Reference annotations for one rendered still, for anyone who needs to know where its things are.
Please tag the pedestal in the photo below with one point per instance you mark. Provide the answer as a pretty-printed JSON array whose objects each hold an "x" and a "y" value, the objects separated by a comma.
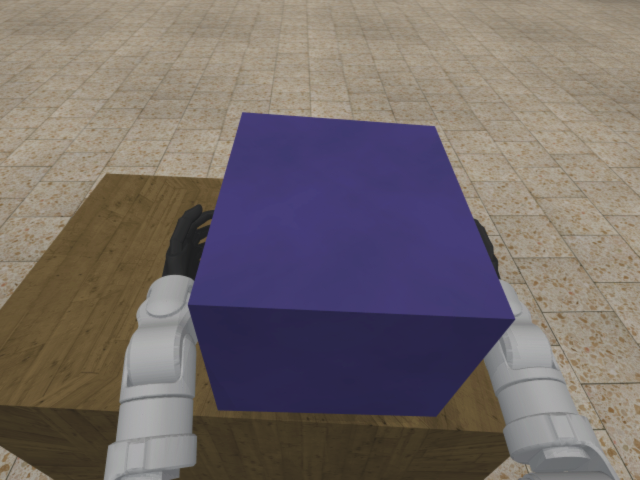
[{"x": 63, "y": 336}]

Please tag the right robot hand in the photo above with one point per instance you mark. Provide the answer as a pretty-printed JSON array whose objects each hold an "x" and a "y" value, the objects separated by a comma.
[{"x": 488, "y": 245}]

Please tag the robot left forearm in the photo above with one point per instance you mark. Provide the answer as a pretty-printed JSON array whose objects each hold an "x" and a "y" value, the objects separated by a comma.
[{"x": 154, "y": 434}]

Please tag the robot right forearm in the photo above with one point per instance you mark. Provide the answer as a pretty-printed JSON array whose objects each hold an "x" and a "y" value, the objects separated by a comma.
[{"x": 543, "y": 428}]

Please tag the left robot hand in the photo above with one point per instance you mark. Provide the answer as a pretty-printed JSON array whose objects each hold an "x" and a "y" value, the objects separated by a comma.
[{"x": 184, "y": 253}]

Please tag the carton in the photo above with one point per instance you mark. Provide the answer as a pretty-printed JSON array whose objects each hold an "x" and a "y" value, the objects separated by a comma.
[{"x": 343, "y": 272}]

